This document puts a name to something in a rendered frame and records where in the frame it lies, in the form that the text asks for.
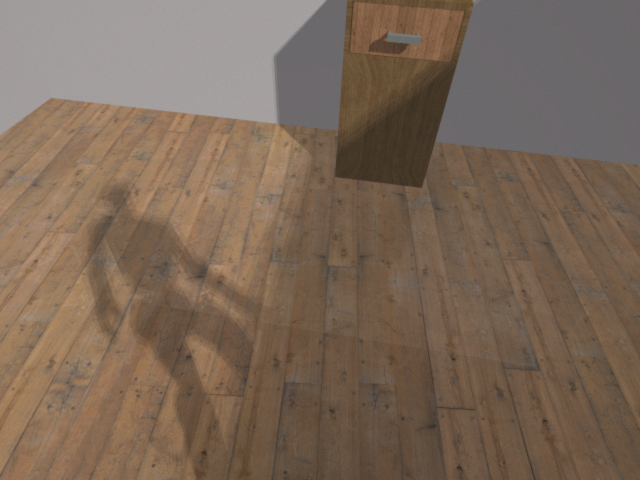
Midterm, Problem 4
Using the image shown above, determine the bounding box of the cabinet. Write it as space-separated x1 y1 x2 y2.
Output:
335 0 474 188

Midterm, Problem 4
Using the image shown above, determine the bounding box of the handle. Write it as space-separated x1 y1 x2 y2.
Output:
387 31 421 45

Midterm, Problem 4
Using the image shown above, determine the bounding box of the drawer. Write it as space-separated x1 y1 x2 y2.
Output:
350 1 464 62

